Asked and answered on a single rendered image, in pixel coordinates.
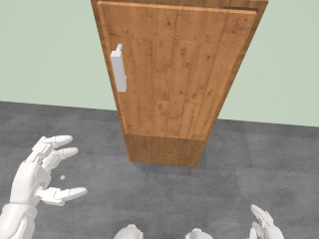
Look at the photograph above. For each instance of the left robot thigh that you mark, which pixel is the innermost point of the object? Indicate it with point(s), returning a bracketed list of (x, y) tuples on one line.
[(129, 233)]

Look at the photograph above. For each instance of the right robot hand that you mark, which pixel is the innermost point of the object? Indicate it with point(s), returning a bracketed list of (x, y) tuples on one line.
[(267, 230)]

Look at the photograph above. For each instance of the robot left shin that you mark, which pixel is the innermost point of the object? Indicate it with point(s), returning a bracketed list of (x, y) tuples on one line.
[(132, 225)]

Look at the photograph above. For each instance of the left robot hand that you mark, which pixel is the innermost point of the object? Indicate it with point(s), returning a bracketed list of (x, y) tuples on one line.
[(30, 174)]

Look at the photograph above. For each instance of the handle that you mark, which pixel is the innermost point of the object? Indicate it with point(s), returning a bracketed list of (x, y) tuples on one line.
[(119, 70)]

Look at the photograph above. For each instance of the left robot forearm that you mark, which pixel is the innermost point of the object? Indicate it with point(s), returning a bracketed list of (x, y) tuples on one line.
[(17, 221)]

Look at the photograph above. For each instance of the cupboard door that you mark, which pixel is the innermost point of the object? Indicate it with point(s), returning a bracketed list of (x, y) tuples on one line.
[(178, 61)]

